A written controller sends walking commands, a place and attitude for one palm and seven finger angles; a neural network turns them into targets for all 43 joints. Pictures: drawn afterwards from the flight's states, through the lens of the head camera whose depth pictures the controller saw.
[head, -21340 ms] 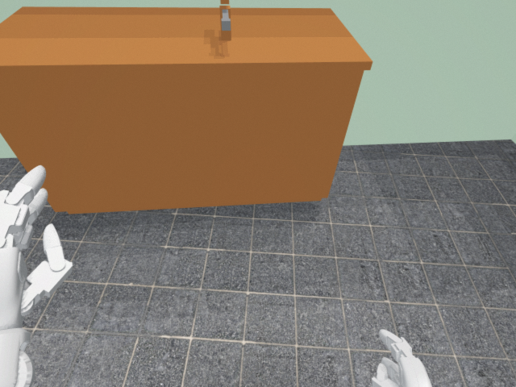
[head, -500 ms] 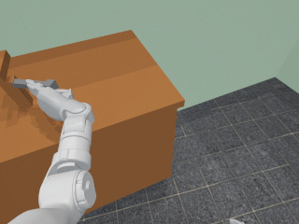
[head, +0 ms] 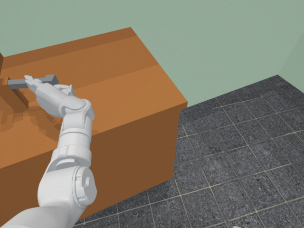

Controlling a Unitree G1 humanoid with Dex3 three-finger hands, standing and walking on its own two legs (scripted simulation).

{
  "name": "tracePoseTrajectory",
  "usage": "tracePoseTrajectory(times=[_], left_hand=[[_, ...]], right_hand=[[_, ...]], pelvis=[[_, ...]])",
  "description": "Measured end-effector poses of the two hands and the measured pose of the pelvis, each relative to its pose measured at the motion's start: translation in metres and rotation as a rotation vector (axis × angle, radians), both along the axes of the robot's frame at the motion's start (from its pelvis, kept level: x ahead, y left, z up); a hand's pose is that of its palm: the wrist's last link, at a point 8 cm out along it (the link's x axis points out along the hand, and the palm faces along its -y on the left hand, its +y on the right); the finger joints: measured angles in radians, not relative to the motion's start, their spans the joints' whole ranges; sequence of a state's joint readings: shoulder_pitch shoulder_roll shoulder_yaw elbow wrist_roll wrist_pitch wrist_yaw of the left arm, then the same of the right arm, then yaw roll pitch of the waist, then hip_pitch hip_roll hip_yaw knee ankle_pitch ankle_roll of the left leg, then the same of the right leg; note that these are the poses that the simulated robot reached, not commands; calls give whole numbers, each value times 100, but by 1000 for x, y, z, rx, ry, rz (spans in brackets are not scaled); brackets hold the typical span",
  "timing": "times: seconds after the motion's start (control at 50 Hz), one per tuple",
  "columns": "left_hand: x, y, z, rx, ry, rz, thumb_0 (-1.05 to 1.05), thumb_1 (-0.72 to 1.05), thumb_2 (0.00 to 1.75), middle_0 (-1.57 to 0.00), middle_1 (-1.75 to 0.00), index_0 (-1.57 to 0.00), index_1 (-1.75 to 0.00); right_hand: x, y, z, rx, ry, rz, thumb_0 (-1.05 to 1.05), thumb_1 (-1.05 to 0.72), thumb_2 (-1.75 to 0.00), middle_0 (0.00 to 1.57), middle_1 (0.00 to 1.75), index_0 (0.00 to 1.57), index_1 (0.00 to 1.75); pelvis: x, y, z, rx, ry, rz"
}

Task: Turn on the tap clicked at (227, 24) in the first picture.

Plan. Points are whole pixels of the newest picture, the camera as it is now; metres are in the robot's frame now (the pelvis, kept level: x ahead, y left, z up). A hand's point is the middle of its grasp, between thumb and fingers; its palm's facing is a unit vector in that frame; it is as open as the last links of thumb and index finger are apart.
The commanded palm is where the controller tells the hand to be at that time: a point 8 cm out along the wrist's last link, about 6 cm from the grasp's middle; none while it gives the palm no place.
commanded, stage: lift the hand up off the lever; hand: left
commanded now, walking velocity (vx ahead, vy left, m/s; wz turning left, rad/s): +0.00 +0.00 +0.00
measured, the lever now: (51, 81) +0.48 +0.28 +0.15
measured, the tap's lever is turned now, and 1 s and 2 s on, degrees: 70 70 70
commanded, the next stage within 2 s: none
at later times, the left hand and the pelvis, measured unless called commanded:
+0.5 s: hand (52, 90) +0.43 +0.25 +0.16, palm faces +0.86 -0.51 -0.11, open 7.9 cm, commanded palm +0.38 +0.26 +0.16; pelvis +0.01 +0.01 +0.01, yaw +1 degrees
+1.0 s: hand (53, 85) +0.43 +0.24 +0.18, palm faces +0.84 -0.53 -0.10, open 7.8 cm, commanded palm +0.37 +0.26 +0.18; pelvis +0.00 +0.02 +0.01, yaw +1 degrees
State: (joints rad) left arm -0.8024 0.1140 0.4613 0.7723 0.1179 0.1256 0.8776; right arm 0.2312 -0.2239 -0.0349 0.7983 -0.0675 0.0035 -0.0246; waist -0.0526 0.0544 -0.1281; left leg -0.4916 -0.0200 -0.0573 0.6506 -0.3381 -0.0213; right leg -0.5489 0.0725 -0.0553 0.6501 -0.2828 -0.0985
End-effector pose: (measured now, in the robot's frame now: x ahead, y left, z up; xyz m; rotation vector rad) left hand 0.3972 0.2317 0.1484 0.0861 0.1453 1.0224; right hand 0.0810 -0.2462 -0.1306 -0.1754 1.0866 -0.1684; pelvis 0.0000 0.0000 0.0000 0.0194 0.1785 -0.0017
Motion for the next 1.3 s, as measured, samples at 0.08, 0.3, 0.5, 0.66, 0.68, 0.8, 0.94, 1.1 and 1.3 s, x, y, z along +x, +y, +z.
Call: tracePoseTrajectory(times=[0.08, 0.3, 0.5, 0.66, 0.68, 0.8, 0.94, 1.1, 1.3], left_hand=[[-1, 1, 1, -7, -1, -5, 2, 83, 90, -16, -15, -14, -14], [-8, 9, 7, -21, -12, 12, 3, 84, 88, -16, -15, -16, -15], [-25, 29, 19, -9, -31, 17, 2, 89, 89, -15, -15, -15, -15], [-24, 29, 23, -26, -25, -1, 2, 90, 90, -15, -15, -15, -15], [-24, 29, 24, -30, -26, -2, 2, 90, 90, -15, -15, -15, -15], [-25, 26, 29, -30, -36, -11, 2, 90, 90, -15, -15, -15, -15], [-27, 23, 34, -25, -29, -11, 2, 90, 90, -15, -15, -15, -15], [-26, 16, 41, -28, -32, -22, 2, 90, 90, -15, -15, -15, -15], [-31, 10, 48, -16, -32, -23, 2, 90, 90, -15, -15, -15, -15]], right_hand=[[1, 3, 1, 6, -1, -3, 1, -90, -89, 20, 30, 20, 30], [16, 8, 7, 4, -36, 8, 1, -90, -89, 20, 30, 20, 30], [43, 15, 17, -7, -95, 53, 1, -90, -89, 20, 30, 20, 30], [61, 23, 23, -9, -139, 84, 1, -90, -89, 20, 30, 20, 30], [62, 24, 23, -8, -142, 84, 1, -90, -89, 20, 30, 20, 30], [62, 30, 24, 8, -149, 76, 1, -90, -89, 20, 30, 20, 30], [55, 33, 21, 16, -130, 76, 1, -90, -89, 20, 30, 20, 30], [50, 30, 19, 22, -121, 67, 1, -90, -89, 20, 30, 20, 30], [56, 23, 23, 17, -145, 68, 1, -90, -89, 20, 30, 20, 30]], pelvis=[[3, 2, 1, -1, -7, -4], [8, 6, 4, -4, -27, -5], [8, 9, 7, -8, -60, 14], [6, 12, 8, -9, -63, 22], [6, 12, 8, -9, -63, 21], [6, 15, 9, -9, -69, 11], [5, 16, 10, -9, -78, 11], [4, 14, 11, -6, -84, 5], [3, 10, 13, -5, -96, 6]])
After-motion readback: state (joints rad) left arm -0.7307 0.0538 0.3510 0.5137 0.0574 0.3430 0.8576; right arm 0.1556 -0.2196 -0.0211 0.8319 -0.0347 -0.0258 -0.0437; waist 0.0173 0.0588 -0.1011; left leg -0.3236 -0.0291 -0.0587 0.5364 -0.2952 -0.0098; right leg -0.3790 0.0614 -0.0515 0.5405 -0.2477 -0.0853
